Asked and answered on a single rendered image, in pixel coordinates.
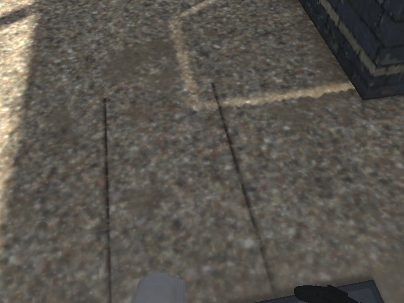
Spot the robot right hand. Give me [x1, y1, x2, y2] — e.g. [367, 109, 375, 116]
[294, 285, 362, 303]

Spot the robot left thigh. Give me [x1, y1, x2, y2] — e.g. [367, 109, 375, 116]
[132, 273, 185, 303]

